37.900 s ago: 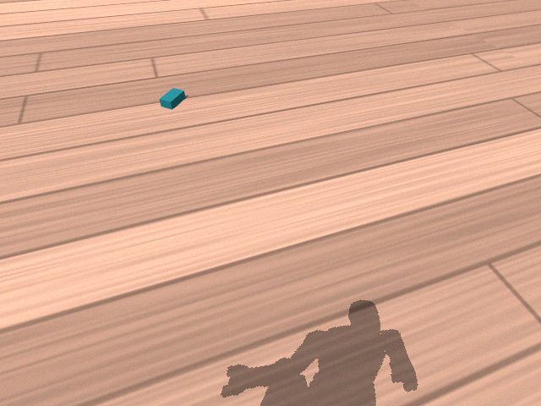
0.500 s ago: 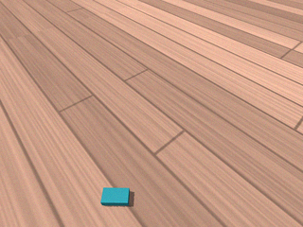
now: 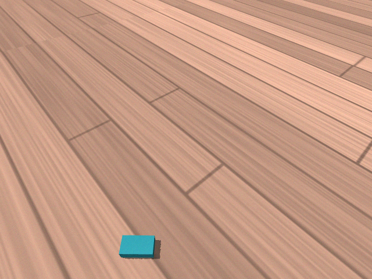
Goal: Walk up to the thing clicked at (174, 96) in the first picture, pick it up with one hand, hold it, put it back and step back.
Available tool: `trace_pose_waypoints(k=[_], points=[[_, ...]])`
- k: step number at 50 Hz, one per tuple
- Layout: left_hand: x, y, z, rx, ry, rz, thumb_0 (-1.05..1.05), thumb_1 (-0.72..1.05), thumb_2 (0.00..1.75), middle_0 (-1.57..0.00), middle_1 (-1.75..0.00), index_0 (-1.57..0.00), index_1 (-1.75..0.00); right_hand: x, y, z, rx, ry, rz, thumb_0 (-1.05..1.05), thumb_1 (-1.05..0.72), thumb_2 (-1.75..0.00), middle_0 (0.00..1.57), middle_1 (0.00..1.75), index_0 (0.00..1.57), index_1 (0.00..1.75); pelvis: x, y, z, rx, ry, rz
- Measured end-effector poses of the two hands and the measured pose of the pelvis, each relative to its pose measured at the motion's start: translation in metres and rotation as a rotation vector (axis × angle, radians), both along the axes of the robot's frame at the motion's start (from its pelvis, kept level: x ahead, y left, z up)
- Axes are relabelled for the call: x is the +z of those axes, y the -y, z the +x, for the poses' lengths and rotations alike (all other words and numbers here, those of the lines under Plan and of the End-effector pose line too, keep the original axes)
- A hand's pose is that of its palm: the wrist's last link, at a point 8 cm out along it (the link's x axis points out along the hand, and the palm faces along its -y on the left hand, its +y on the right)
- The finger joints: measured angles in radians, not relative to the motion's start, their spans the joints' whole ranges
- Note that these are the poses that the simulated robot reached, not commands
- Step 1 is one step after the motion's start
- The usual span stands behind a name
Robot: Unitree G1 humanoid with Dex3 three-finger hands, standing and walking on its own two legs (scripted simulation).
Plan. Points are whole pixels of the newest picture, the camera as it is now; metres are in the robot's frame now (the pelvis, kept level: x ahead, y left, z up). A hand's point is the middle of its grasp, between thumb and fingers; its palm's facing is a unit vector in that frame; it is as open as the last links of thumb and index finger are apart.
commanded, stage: stand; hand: left
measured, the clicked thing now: (137, 246) +0.44 +0.23 -0.76
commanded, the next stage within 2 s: rise first in 1.82 s
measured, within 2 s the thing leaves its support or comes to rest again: neither
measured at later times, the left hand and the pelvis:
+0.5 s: hand out of the picture +0.07 +0.25 -0.16, palm faces -0.02 -0.94 -0.34, open 7.4 cm; pelvis +0.00 -0.01 +0.00, yaw +0 degrees
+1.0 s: hand out of the picture +0.07 +0.24 -0.16, palm faces -0.03 -0.94 -0.34, open 7.4 cm; pelvis +0.00 -0.01 +0.00, yaw +0 degrees
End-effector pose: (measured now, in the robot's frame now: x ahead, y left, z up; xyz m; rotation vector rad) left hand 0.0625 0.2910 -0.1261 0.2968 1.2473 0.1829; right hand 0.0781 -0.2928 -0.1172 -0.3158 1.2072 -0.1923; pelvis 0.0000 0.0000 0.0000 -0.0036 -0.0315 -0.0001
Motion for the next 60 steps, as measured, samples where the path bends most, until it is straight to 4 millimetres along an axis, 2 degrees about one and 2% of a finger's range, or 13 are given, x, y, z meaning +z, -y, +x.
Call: trace_pose_waypoints(k=[16,38,60], points=[[0.006,-0.001,0.006,-0.004,0.023,0.021,0.00,0.90,0.89,-0.20,-0.29,-0.20,-0.30,-0.001,0.006,-0.002,0.001,0.004,0.000,0.01,-0.90,-0.90,0.20,0.30,0.21,0.30,0.000,0.005,0.000,-0.001,0.007,-0.001],[0.004,0.003,-0.004,-0.002,0.000,0.018,0.00,0.90,0.90,-0.20,-0.30,-0.20,-0.30,-0.002,0.011,-0.012,0.001,-0.020,-0.005,0.01,-0.90,-0.90,0.20,0.30,0.21,0.30,0.000,0.009,-0.003,-0.003,0.006,0.000],[0.005,0.003,0.001,-0.005,0.007,0.021,0.00,0.90,0.90,-0.20,-0.30,-0.20,-0.30,-0.001,0.012,-0.010,0.000,-0.017,-0.005,0.01,-0.90,-0.90,0.20,0.30,0.21,0.30,0.000,0.009,0.000,-0.005,0.006,0.000]])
